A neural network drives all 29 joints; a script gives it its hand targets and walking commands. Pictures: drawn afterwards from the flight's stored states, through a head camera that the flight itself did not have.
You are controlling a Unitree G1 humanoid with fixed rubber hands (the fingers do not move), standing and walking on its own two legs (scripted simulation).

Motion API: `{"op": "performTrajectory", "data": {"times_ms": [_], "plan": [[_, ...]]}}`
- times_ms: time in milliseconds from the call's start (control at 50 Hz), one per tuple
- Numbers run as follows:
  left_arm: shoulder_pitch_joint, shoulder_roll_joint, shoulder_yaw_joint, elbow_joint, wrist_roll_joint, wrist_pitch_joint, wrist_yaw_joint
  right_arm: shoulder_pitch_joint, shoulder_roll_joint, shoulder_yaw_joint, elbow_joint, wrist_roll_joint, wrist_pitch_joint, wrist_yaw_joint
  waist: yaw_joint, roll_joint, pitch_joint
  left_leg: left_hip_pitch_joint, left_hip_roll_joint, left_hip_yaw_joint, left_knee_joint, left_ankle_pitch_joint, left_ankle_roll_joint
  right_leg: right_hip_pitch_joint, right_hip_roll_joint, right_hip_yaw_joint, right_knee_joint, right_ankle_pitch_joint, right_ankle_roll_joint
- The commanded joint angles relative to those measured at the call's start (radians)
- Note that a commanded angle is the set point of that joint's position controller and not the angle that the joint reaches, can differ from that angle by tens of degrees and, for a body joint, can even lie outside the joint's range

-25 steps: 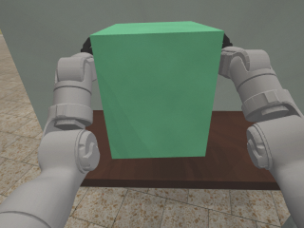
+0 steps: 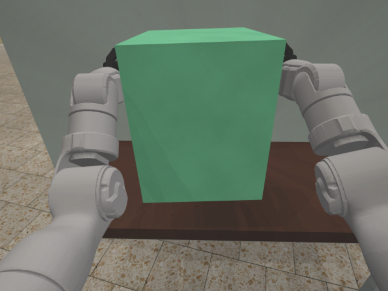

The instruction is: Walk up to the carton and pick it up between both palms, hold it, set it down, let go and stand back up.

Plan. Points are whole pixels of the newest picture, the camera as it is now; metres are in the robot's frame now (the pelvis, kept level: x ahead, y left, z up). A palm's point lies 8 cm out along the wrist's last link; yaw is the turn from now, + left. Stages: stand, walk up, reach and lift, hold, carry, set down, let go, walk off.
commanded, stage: hold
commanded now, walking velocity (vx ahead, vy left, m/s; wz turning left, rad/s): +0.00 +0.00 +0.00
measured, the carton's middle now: (198, 105) +0.40 -0.01 +0.27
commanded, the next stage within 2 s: set down in 1.22 s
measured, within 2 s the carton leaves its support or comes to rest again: neither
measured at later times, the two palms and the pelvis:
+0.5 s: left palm (113, 81) +0.37 +0.15 +0.34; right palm (285, 75) +0.35 -0.17 +0.35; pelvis +0.00 +0.00 +0.00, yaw +0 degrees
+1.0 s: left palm (113, 81) +0.37 +0.15 +0.34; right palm (284, 75) +0.35 -0.17 +0.35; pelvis +0.00 +0.00 +0.00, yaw +0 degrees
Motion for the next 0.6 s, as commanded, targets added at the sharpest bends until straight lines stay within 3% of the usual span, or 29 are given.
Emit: {"op": "performTrajectory", "data": {"times_ms": [0, 580], "plan": [[-0.876, -0.638, -0.252, -0.213, -0.178, -0.092, -0.148, -0.844, 0.671, 0.074, -0.370, 0.186, -0.028, 0.157, -0.007, 0.036, -0.273, 0.049, -0.039, 0.040, -0.071, 0.195, -0.020, 0.116, 0.013, 0.000, -0.019, 0.191, 0.017], [-0.881, -0.634, -0.245, -0.204, -0.176, -0.094, -0.149, -0.852, 0.678, 0.074, -0.371, 0.184, -0.027, 0.156, -0.006, 0.030, -0.270, 0.042, -0.040, 0.042, -0.075, 0.179, -0.016, 0.114, 0.010, 0.002, -0.021, 0.181, 0.018]]}}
